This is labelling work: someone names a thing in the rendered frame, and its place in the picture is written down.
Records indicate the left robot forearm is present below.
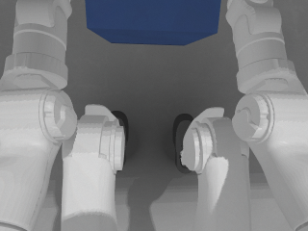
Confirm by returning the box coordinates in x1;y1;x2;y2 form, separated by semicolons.
0;0;72;91

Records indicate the robot left upper arm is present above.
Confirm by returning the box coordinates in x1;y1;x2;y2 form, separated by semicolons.
0;87;77;231

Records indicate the robot right shin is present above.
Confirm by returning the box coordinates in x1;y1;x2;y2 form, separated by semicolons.
180;107;249;171

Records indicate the right robot forearm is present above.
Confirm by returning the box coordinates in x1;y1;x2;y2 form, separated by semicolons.
225;0;308;97

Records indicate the right robot foot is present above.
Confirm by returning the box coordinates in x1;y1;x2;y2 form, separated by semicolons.
172;114;193;174

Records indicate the robot right upper arm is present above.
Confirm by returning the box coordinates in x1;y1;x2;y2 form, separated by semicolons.
232;90;308;231

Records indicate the carton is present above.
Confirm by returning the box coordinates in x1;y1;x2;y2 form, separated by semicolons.
85;0;221;46

